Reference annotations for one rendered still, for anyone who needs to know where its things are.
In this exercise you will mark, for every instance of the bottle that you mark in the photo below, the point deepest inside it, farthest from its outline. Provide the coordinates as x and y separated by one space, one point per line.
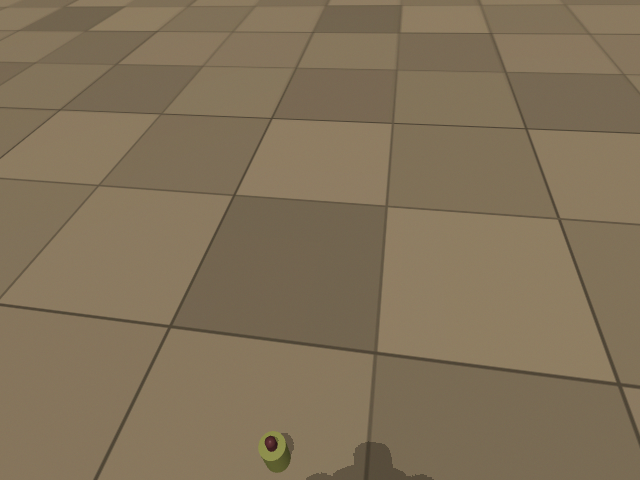
274 451

